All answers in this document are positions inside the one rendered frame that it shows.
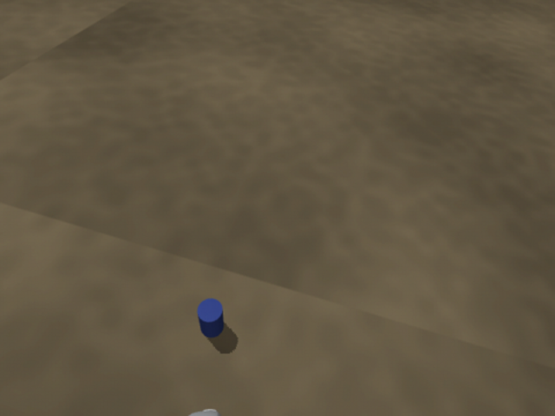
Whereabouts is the can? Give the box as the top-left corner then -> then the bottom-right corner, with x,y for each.
197,298 -> 224,338

